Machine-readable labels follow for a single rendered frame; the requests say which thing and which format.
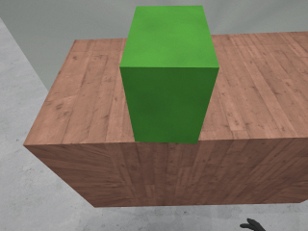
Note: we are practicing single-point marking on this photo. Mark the robot right hand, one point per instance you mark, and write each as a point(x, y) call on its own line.
point(253, 225)

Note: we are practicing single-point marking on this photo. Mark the pedestal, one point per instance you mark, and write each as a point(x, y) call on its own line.
point(252, 147)

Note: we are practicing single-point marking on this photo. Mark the carton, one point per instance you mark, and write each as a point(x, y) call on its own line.
point(168, 68)

